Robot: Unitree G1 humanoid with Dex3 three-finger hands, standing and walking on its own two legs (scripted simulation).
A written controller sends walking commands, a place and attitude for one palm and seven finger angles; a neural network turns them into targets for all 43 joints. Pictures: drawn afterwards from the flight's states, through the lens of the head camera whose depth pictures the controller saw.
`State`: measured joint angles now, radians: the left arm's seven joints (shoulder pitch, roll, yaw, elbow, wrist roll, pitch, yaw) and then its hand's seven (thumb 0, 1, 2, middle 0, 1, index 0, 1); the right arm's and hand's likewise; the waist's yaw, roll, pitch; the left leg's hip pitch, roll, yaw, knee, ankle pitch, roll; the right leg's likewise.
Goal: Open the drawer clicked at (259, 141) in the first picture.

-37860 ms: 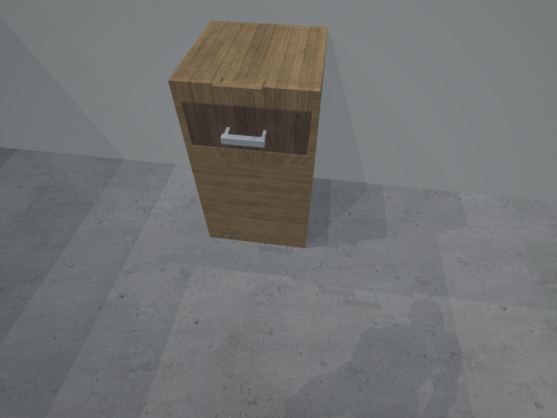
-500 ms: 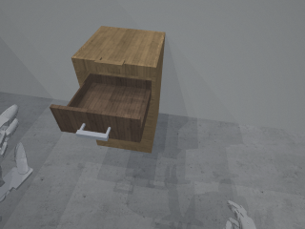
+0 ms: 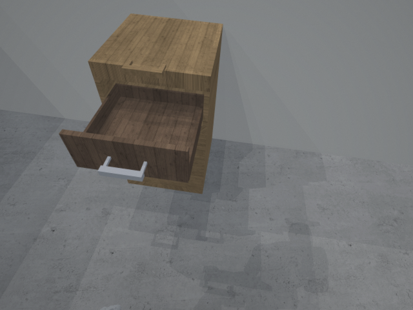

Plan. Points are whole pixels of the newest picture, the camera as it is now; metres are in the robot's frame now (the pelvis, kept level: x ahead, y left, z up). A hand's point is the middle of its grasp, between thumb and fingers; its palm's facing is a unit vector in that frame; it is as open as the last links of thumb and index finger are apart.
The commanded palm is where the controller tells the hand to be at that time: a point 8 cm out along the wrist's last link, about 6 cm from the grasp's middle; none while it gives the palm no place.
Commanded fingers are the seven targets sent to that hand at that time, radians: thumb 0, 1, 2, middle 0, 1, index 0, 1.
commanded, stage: let the arm hang, fingers relaxed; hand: left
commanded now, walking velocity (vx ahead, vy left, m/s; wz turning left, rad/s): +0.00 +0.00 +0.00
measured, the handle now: (124, 167) +0.53 +0.26 -0.15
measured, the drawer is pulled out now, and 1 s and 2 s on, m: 0.29 0.29 0.29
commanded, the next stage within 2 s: look to check the result in 0.82 s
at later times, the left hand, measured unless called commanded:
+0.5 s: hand out of the picture -0.03 +0.18 -0.16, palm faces +0.00 -0.98 -0.21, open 7.4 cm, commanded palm none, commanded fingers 0.00 0.90 0.90 -0.20 -0.30 -0.20 -0.30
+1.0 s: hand out of the picture -0.03 +0.16 -0.16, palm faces +0.01 -0.98 -0.18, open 7.4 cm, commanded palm none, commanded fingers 0.00 0.90 0.90 -0.20 -0.30 -0.20 -0.30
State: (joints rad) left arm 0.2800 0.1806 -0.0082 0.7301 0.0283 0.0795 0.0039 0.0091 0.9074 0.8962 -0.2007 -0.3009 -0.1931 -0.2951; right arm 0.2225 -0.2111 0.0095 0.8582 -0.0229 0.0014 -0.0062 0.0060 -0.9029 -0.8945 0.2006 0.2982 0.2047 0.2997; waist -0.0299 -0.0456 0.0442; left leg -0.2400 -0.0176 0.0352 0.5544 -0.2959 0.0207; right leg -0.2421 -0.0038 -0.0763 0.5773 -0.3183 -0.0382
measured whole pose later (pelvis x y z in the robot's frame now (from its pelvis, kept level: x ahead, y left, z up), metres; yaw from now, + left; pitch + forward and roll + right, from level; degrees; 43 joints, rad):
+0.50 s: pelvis -0.02 +0.00 +0.01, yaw +0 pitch -2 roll +0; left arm 0.28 0.16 -0.01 1.13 0.01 0.01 0.02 0.00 0.91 0.90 -0.20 -0.30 -0.19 -0.30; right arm 0.29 -0.13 0.01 1.11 -0.01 0.02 -0.02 0.00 -0.91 -0.89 0.20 0.30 0.20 0.30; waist 0.00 0.02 0.06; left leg -0.17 -0.01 0.04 0.38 -0.18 0.02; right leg -0.16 0.01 -0.07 0.39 -0.19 -0.04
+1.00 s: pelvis -0.02 -0.01 +0.01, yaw -1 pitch -2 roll +0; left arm 0.27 0.13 0.00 1.15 0.01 0.00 0.03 0.00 0.91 0.90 -0.20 -0.30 -0.19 -0.30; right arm 0.31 -0.11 0.00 1.13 -0.01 0.01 -0.04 0.00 -0.91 -0.89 0.20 0.30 0.20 0.30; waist -0.01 0.01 0.07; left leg -0.17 0.00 0.04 0.38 -0.18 0.01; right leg -0.17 0.02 -0.08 0.39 -0.19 -0.05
